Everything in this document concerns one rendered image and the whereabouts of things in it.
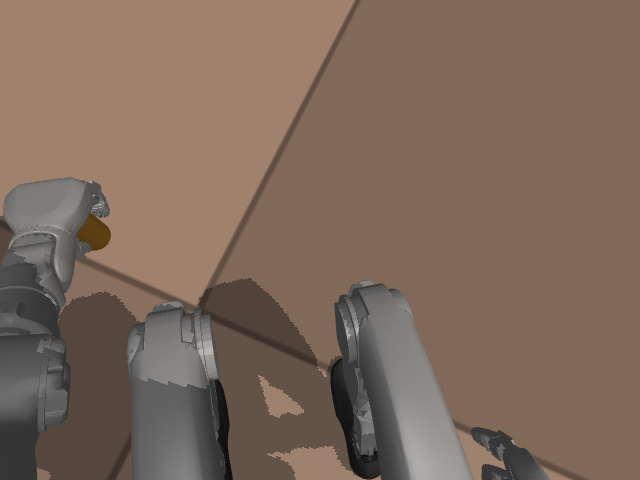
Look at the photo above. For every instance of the can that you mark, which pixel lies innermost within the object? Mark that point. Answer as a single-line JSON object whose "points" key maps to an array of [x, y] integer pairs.
{"points": [[94, 232]]}

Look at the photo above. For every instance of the right robot hand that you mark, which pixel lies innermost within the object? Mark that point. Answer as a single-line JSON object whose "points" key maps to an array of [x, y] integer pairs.
{"points": [[519, 462]]}

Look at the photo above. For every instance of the left robot arm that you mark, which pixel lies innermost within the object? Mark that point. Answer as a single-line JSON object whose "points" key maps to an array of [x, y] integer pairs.
{"points": [[36, 271]]}

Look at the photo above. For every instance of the right robot foot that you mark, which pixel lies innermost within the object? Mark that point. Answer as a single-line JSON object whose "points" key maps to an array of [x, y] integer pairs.
{"points": [[366, 467]]}

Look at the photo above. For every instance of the left robot foot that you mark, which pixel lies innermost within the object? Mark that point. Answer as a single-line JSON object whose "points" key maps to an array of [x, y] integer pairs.
{"points": [[222, 440]]}

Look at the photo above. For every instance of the left robot hand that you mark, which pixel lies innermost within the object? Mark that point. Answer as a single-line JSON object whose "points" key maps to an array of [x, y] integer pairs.
{"points": [[64, 203]]}

